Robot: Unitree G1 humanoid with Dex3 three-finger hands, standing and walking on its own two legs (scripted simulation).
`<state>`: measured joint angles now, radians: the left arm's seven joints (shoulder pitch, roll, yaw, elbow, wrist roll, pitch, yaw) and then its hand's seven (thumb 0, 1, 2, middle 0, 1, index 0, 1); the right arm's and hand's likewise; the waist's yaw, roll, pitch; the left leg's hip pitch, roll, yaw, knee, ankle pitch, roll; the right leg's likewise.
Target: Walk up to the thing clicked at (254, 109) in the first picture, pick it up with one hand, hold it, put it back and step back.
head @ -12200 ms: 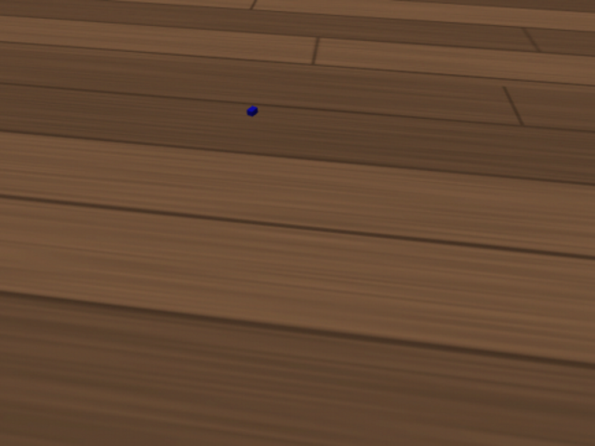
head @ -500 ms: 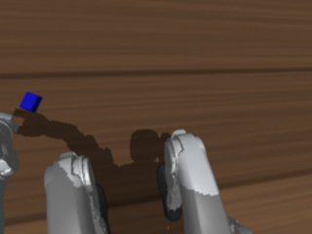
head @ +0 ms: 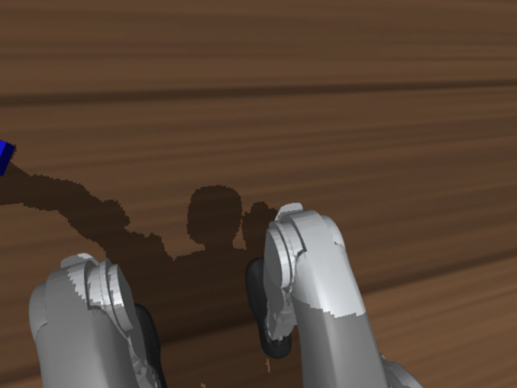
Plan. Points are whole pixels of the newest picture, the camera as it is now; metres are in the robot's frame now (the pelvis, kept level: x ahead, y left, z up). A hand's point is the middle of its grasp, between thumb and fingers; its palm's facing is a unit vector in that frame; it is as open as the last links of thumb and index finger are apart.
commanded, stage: rise first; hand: left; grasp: from above
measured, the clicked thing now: out of the picture +0.51 +0.34 -0.31
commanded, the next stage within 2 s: none
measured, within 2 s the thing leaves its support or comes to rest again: neither
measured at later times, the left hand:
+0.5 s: hand out of the picture +0.46 +0.35 -0.19, palm faces -0.14 -0.41 -0.90, open 13.2 cm
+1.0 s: hand out of the picture +0.47 +0.36 -0.19, palm faces -0.12 -0.41 -0.90, open 12.9 cm
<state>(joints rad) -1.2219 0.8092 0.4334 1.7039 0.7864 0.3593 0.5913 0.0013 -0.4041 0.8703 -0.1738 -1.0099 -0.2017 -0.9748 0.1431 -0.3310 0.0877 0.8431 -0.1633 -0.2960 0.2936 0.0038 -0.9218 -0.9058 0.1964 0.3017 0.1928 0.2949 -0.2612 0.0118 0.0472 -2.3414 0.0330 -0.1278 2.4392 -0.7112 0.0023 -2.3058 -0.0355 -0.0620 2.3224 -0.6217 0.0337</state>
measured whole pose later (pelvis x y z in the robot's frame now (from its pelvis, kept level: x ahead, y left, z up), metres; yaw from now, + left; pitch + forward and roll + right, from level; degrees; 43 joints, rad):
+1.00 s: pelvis +0.00 +0.01 +0.00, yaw -4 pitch +33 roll -12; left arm -1.31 1.00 0.39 1.74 0.80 0.39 0.60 0.00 -0.32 0.79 -0.30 -0.84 -0.30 -0.84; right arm 0.16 -0.36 0.22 0.77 -0.17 -0.30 0.33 0.00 -0.92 -0.90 0.20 0.30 0.19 0.29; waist -0.35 -0.05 0.13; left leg -2.35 0.04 -0.19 2.47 -0.72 0.01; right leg -2.28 -0.02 -0.11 2.30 -0.61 0.05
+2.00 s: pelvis +0.00 +0.01 +0.00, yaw -5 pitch +33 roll -14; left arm -1.30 1.07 0.36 1.67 0.80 0.40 0.55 0.00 -0.47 0.91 -0.17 -0.99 -0.17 -0.99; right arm 0.17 -0.36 0.26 0.72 -0.16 -0.31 0.31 0.00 -0.92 -0.90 0.20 0.30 0.19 0.29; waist -0.36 -0.08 0.15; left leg -2.34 0.04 -0.20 2.47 -0.72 0.02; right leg -2.26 -0.01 -0.13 2.28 -0.61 0.06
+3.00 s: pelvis +0.00 +0.01 +0.01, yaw -5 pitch +33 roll -13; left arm -1.31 1.07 0.37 1.70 0.80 0.39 0.57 0.00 -0.46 0.91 -0.15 -1.02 -0.16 -1.01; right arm 0.18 -0.36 0.26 0.74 -0.17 -0.33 0.32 0.00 -0.92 -0.90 0.20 0.30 0.19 0.29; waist -0.38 -0.08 0.15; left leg -2.33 0.04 -0.20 2.46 -0.72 0.02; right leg -2.25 -0.01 -0.13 2.27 -0.60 0.06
